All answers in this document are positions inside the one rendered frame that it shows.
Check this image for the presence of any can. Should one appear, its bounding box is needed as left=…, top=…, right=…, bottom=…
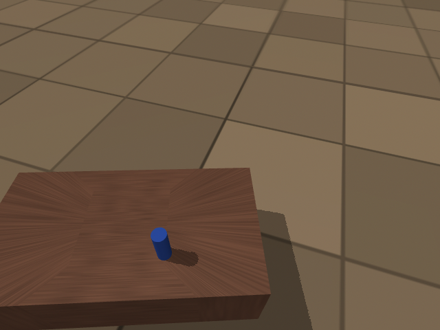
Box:
left=151, top=228, right=172, bottom=261

